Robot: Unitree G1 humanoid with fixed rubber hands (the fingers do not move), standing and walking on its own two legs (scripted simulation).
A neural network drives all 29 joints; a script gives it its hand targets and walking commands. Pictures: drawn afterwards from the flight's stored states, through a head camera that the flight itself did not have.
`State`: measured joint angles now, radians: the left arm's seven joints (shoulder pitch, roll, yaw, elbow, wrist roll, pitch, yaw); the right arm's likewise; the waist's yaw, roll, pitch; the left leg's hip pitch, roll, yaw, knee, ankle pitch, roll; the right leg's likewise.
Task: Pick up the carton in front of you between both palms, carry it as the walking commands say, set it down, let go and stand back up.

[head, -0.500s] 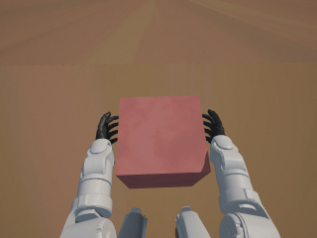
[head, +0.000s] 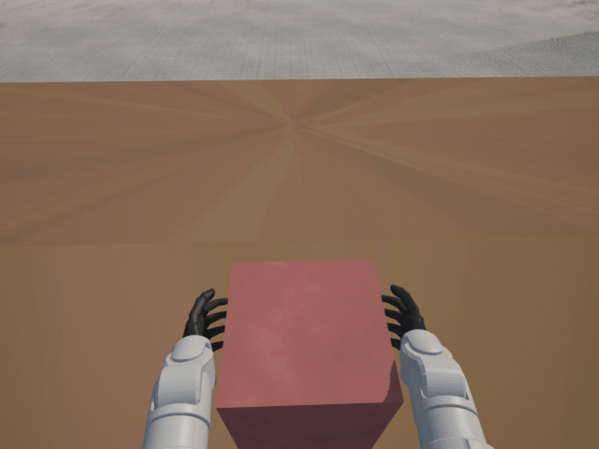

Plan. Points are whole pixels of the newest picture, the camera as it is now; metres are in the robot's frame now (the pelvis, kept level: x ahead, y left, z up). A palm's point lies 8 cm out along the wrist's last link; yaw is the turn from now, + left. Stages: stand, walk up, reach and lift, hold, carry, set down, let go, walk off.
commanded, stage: reach and lift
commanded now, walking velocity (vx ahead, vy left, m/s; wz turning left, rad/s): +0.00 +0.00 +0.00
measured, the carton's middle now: (304, 360) +0.30 +0.00 -0.06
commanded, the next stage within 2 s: hold in 1.04 s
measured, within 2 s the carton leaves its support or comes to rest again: neither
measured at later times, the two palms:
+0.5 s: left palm (194, 339) +0.29 +0.15 +0.03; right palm (417, 333) +0.28 -0.15 +0.03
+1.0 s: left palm (192, 333) +0.29 +0.15 +0.05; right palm (418, 327) +0.29 -0.15 +0.04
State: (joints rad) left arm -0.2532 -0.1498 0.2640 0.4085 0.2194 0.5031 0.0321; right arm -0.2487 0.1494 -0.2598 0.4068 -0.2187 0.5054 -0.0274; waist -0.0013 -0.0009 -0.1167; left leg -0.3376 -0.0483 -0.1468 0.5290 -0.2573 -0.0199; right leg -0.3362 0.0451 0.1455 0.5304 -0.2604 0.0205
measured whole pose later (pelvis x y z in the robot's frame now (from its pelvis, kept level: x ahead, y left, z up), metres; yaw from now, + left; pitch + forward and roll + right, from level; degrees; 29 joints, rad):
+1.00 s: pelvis +0.00 +0.00 +0.01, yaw +0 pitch -5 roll +0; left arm -0.25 -0.15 0.23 0.28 0.28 0.69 0.00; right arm -0.24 0.15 -0.22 0.28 -0.27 0.69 0.00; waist 0.00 0.00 -0.01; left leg -0.08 -0.03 -0.14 0.36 -0.20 -0.02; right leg -0.08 0.03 0.14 0.36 -0.20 0.02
